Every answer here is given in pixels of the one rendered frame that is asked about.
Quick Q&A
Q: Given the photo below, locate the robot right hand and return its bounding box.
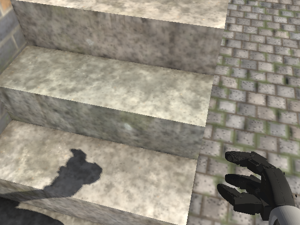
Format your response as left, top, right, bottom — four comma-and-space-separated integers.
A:
217, 151, 297, 221

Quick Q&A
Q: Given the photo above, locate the robot right forearm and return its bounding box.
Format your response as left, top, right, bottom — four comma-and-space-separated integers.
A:
268, 205, 300, 225

